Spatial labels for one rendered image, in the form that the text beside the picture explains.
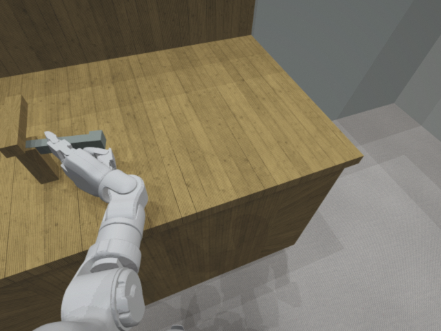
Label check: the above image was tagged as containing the tap lever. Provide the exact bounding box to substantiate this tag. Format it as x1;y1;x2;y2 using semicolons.
25;130;106;154

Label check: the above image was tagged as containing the robot left hand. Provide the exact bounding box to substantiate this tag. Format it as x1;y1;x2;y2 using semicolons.
44;131;116;197

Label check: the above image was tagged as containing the robot left forearm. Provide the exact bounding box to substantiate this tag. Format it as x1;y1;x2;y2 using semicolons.
61;169;148;321

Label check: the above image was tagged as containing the robot left upper arm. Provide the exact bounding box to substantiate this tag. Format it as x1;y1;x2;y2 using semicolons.
33;267;145;331

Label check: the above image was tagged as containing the counter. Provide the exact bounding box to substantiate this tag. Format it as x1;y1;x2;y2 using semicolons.
0;0;364;331

